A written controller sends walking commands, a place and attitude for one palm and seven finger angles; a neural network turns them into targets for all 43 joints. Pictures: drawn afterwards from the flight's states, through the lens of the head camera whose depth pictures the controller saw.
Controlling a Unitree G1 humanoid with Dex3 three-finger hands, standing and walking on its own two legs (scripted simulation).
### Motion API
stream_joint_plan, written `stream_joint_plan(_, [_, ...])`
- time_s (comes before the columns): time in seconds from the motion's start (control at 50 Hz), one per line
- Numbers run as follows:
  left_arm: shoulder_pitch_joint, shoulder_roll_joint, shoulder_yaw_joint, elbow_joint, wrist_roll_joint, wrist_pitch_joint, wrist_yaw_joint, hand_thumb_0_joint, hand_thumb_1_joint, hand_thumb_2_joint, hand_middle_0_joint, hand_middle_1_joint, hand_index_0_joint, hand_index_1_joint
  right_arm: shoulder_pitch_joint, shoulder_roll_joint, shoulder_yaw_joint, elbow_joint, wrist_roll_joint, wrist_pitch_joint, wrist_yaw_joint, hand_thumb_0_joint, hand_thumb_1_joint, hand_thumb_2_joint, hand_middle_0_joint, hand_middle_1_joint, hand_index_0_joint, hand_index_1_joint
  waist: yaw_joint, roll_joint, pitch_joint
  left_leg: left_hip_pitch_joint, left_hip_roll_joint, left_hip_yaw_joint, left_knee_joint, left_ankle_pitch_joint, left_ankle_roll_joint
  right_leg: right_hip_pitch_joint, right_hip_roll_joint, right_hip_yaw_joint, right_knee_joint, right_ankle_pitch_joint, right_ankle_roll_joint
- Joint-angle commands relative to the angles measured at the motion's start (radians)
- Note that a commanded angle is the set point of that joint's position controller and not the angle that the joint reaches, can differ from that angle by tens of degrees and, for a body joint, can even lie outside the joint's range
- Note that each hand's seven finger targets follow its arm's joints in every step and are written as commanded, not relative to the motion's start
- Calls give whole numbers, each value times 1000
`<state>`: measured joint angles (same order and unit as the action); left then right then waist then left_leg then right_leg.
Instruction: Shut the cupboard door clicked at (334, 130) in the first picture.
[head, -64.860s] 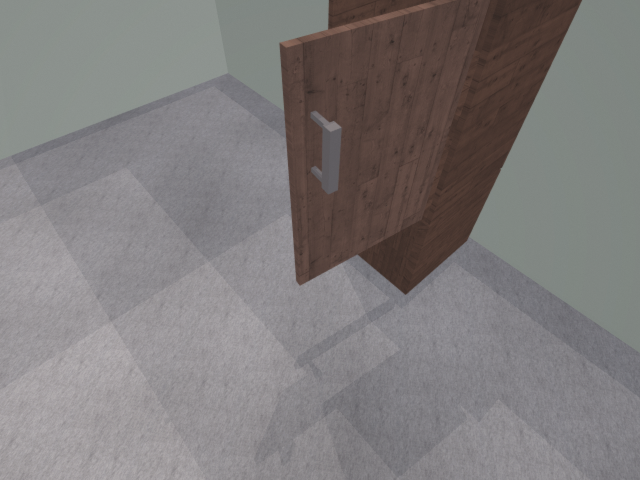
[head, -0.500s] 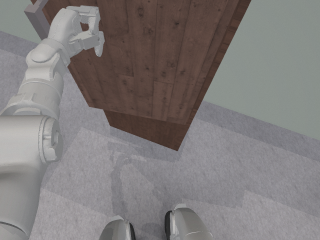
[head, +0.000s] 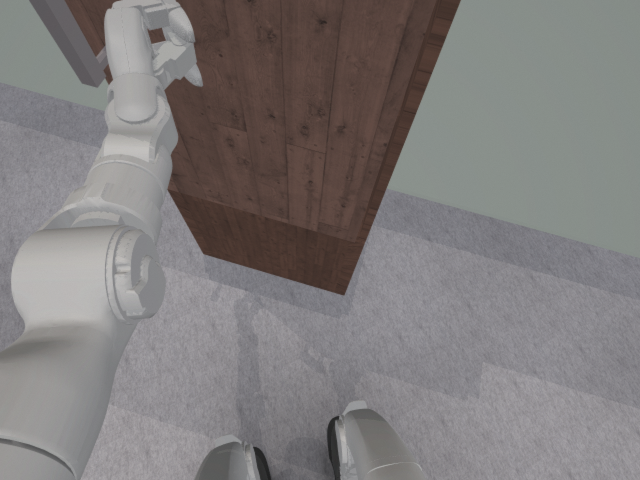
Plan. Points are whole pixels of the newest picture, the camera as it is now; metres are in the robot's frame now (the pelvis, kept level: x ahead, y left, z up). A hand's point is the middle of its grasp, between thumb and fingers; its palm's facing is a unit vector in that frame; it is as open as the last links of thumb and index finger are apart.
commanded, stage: pull the fist back off the door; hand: left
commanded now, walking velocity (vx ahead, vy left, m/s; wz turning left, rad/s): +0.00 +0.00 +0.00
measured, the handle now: (76, 20) +0.65 +0.17 +0.13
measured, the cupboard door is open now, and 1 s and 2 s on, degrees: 0 0 0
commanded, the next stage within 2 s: draw the hand back to the body in 0.56 s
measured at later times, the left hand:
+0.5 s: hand (186, 112) +0.49 +0.05 +0.14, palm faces +0.02 -1.00 -0.01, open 3.1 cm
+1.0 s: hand (124, 158) +0.43 +0.10 +0.15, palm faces +0.05 -1.00 -0.02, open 3.1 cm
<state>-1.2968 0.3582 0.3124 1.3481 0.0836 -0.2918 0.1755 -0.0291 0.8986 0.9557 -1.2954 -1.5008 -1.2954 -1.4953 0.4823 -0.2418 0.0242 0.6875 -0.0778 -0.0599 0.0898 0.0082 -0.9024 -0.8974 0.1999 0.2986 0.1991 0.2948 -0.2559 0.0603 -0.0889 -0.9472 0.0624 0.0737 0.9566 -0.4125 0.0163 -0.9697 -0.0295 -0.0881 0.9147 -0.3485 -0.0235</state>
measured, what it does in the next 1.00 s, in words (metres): stands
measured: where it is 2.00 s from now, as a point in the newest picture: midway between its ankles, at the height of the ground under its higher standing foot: outside the picture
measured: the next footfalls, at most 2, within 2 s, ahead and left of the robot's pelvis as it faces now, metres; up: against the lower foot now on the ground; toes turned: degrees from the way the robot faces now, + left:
none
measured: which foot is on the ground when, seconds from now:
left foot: down 0.00-1.00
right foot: down 0.00-1.00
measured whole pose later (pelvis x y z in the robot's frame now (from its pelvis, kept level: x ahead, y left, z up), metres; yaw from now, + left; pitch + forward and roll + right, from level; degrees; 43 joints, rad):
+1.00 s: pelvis +0.02 -0.01 +0.05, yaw -1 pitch +6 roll +1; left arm -0.46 0.14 0.15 0.62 -0.13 -0.26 0.02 0.02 0.90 0.90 -1.30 -1.50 -1.30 -1.50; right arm 0.37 -0.25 -0.01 0.66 0.04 0.00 0.00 0.01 -0.90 -0.90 0.20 0.30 0.20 0.29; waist -0.05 0.05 -0.06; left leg -0.41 0.05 0.11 0.63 -0.34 0.00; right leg -0.47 -0.01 -0.06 0.65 -0.30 -0.03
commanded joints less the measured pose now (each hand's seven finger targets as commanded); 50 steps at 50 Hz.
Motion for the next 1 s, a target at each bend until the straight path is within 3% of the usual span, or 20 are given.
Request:
stream_joint_plan(0.0, [-465, 179, 31, -258, -71, -42, -42, 0, 900, 900, -1300, -1500, -1300, -1500, 195, -202, -82, -63, 23, 12, -30, 0, -900, -900, 200, 300, 200, 300, 9, -34, -547, 359, -60, -89, -156, 226, 12, 408, 63, 62, -185, 256, 21])
stream_joint_plan(0.04, [-427, 159, 35, -327, -102, -86, -49, 0, 900, 900, -1300, -1500, -1300, -1500, 184, -193, -83, -70, 26, 7, -35, 0, -900, -900, 200, 300, 200, 300, 33, -17, -567, 403, -61, -81, -167, 257, 9, 433, 65, 62, -189, 290, 20])
stream_joint_plan(0.12, [-247, 89, 4, -375, -96, -151, -42, 0, 900, 900, -1300, -1500, -1300, -1500, 179, -182, -97, -65, 24, 7, -28, 0, -900, -900, 200, 300, 200, 300, 75, -30, -534, 455, -62, -63, -185, 344, 5, 475, 69, 52, -190, 378, 16])
stream_joint_plan(0.2, [-114, 8, -46, -392, -99, -127, -50, 0, 900, 900, -1300, -1500, -1300, -1500, 146, -173, -107, -72, 39, 27, -25, 0, -900, -900, 200, 300, 200, 300, 95, -65, -449, 460, -63, -42, -217, 353, 4, 511, 67, 49, -214, 412, 14])
stream_joint_plan(0.24, [-101, -47, -81, -470, -120, -126, -49, 0, 900, 900, -1300, -1500, -1300, -1500, 117, -166, -110, -81, 48, 30, -29, 0, -900, -900, 200, 300, 200, 300, 103, -37, -452, 518, -62, -39, -226, 383, 2, 510, 66, 44, -220, 428, 13])
stream_joint_plan(0.28, [-63, -81, -104, -517, -136, -127, -45, 0, 900, 900, -1300, -1500, -1300, -1500, 87, -158, -111, -85, 53, 32, -32, 0, -900, -900, 200, 300, 200, 300, 111, -63, -423, 521, -65, -34, -235, 375, 4, 533, 66, 46, -232, 437, 13])
stream_joint_plan(0.36, [-46, -129, -160, -596, -129, -146, -30, 0, 900, 900, -1300, -1500, -1300, -1500, 38, -150, -114, -83, 62, 29, -44, 0, -900, -900, 200, 300, 200, 300, 108, -58, -394, 565, -63, -37, -243, 372, 4, 525, 61, 45, -233, 430, 13])
stream_joint_plan(0.44, [28, -158, -186, -662, -133, -147, -24, 0, 900, 900, -1300, -1500, -1300, -1500, -14, -139, -110, -93, 70, 22, -52, 0, -900, -900, 200, 300, 200, 300, 137, -47, -423, 598, -69, -33, -252, 396, 2, 569, 53, 47, -228, 465, 11])
stream_joint_plan(0.46, [68, -166, -191, -650, -135, -137, -27, 0, 900, 900, -1300, -1500, -1300, -1500, -29, -137, -108, -95, 74, 22, -55, 0, -900, -900, 200, 300, 200, 300, 139, -74, -399, 588, -67, -33, -255, 386, 2, 570, 52, 45, -233, 462, 12])
stream_joint_plan(0.52, [16, -151, -196, -611, -130, -116, -24, 0, 900, 900, -1300, -1500, -1300, -1500, -49, -138, -98, -90, 79, 28, -68, 0, -900, -900, 200, 300, 200, 300, 122, -125, -328, 545, -71, -34, -275, 312, 4, 572, 46, 52, -252, 414, 16])
stream_joint_plan(0.56, [-53, -182, -225, -578, -133, -110, -20, 0, 900, 900, -1300, -1500, -1300, -1500, -72, -131, -91, -83, 81, 25, -72, 0, -900, -900, 200, 300, 200, 300, 105, -106, -288, 540, -74, -38, -277, 254, 3, 530, 42, 56, -265, 357, 18])
stream_joint_plan(0.6, [-93, -178, -219, -554, -140, -116, -17, 0, 900, 900, -1300, -1500, -1300, -1500, -83, -132, -87, -79, 79, 19, -77, 0, -900, -900, 200, 300, 200, 300, 99, -104, -302, 537, -78, -43, -273, 229, 3, 523, 40, 60, -265, 330, 17])
stream_joint_plan(0.66, [-72, -162, -189, -521, -147, -136, -19, 0, 900, 900, -1300, -1500, -1300, -1500, -83, -131, -81, -76, 72, 9, -78, 0, -900, -900, 200, 300, 200, 300, 120, -95, -368, 545, -80, -48, -264, 269, -1, 545, 38, 57, -240, 363, 13])
stream_joint_plan(0.72, [98, -70, -103, -523, -143, -136, -42, 0, 900, 900, -1300, -1500, -1300, -1500, -85, -137, -80, -104, 72, 15, -76, 0, -900, -900, 200, 300, 200, 300, 180, -103, -427, 529, -83, -36, -278, 311, 0, 638, 36, 63, -229, 419, 10])
stream_joint_plan(0.76, [204, -37, -73, -576, -149, -121, -65, 0, 900, 900, -1300, -1500, -1300, -1500, -98, -133, -79, -133, 80, 23, -75, 0, -900, -900, 200, 300, 200, 300, 210, -137, -430, 509, -80, -22, -296, 332, 3, 707, 36, 69, -240, 467, 11])
stream_joint_plan(0.82, [328, -49, -87, -737, -176, -96, -101, 0, 900, 900, -1300, -1500, -1300, -1500, -126, -132, -84, -174, 96, 27, -78, 0, -900, -900, 200, 300, 200, 300, 233, -162, -423, 535, -76, -9, -327, 357, 7, 774, 38, 68, -268, 501, 10])
stream_joint_plan(0.84, [355, -78, -116, -801, -192, -82, -116, 0, 900, 900, -1300, -1500, -1300, -1500, -143, -127, -82, -186, 104, 24, -79, 0, -900, -900, 200, 300, 200, 300, 230, -143, -397, 553, -73, -3, -338, 361, 9, 772, 40, 67, -283, 512, 12])
stream_joint_plan(0.88, [382, -59, -115, -908, -212, -59, -137, 0, 900, 900, -1300, -1500, -1300, -1500, -158, -129, -84, -190, 112, 22, -89, 0, -900, -900, 200, 300, 200, 300, 228, -162, -372, 574, -71, -1, -357, 344, 12, 790, 39, 69, -311, 492, 16])
stream_joint_plan(0.9, [403, -86, -147, -965, -219, -46, -150, 0, 900, 900, -1300, -1500, -1300, -1500, -177, -125, -81, -197, 117, 16, -92, 0, -900, -900, 200, 300, 200, 300, 227, -145, -349, 592, -71, 1, -369, 325, 14, 782, 40, 70, -329, 464, 18])
stream_joint_plan(0.98, [483, -80, -170, -1087, -242, 8, -181, 0, 900, 900, -1300, -1500, -1300, -1500, -233, -120, -70, -195, 130, -3, -115, 0, -900, -900, 200, 300, 200, 300, 228, -93, -247, 642, -69, -3, -411, 248, 17, 746, 37, 69, -390, 325, 18])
